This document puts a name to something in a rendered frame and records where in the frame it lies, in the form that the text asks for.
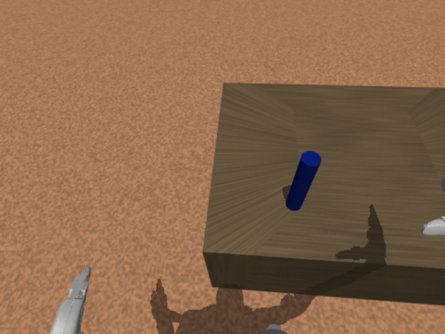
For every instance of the can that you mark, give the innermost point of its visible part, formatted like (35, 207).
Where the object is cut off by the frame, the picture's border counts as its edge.
(307, 168)

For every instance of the right robot hand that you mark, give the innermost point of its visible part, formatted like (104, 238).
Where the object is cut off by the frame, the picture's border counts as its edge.
(437, 226)

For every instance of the left robot hand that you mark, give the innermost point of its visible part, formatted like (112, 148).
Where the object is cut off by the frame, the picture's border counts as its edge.
(69, 315)

